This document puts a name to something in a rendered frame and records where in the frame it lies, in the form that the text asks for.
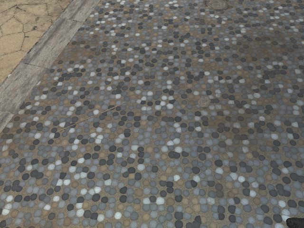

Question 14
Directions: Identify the robot right hand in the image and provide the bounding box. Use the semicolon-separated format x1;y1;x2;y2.
286;218;304;228

